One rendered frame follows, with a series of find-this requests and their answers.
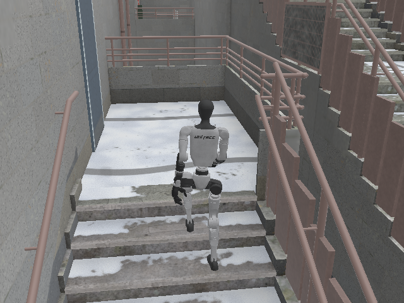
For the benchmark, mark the robot left hand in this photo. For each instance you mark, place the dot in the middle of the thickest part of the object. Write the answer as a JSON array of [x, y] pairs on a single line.
[[175, 194]]

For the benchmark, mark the left robot thigh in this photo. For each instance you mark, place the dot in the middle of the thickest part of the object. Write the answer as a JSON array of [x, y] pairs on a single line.
[[187, 181]]

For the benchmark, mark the right robot upper arm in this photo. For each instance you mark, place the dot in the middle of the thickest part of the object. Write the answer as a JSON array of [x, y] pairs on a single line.
[[223, 143]]

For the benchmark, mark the left robot forearm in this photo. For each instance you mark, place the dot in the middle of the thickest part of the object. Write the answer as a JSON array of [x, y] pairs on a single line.
[[179, 170]]

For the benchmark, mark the right robot forearm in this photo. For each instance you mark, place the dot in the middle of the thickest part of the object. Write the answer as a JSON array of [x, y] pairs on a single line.
[[218, 161]]

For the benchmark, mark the right robot foot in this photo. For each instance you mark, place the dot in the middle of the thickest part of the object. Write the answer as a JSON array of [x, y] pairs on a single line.
[[214, 264]]

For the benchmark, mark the left robot upper arm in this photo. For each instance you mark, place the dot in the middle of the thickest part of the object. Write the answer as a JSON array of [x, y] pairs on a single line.
[[183, 142]]

